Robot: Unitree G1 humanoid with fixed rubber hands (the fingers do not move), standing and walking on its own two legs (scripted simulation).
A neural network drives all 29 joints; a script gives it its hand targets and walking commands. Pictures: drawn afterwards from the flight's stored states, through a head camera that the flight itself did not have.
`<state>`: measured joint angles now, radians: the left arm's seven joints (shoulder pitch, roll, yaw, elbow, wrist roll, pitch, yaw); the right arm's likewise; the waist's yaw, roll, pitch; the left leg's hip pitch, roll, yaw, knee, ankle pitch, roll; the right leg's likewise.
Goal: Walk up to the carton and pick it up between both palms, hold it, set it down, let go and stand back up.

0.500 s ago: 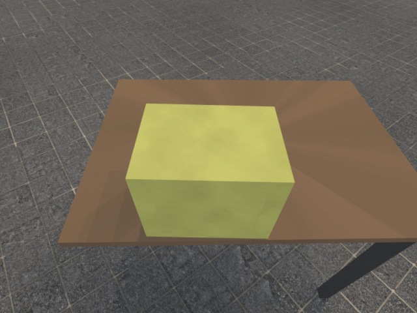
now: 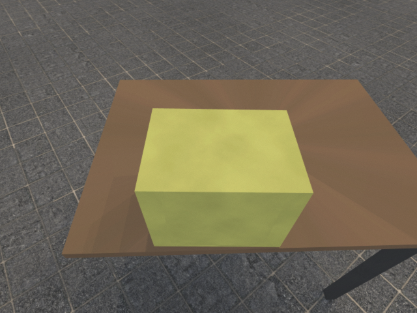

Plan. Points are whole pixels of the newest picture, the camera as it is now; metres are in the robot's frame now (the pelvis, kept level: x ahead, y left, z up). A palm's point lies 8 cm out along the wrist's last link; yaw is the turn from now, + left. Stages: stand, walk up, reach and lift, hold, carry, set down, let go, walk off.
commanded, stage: walk up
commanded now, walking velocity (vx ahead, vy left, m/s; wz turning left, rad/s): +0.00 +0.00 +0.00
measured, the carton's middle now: (218, 180) +0.36 -0.01 +0.04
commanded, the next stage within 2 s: stand in 1.60 s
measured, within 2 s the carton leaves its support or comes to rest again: neither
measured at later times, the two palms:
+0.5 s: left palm out of the picture -0.02 +0.20 -0.15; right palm out of the picture -0.04 -0.23 -0.16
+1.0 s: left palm out of the picture -0.06 +0.21 -0.16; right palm out of the picture -0.04 -0.27 -0.18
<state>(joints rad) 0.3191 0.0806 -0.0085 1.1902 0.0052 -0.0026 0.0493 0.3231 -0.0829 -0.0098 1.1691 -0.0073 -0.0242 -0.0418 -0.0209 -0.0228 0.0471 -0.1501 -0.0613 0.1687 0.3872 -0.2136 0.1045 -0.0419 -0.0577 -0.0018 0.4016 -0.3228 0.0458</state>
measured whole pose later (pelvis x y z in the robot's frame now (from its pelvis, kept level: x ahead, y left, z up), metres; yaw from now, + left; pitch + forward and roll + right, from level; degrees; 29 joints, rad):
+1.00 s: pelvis -0.08 -0.02 -0.03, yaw -2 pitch +0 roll +1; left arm 0.27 0.14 0.04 1.02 0.05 0.03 0.07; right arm 0.20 -0.23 -0.08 1.01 -0.04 0.07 -0.06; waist 0.02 0.04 0.05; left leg -0.53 -0.02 0.11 0.89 -0.44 0.05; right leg -0.35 -0.07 -0.10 0.80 -0.47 -0.02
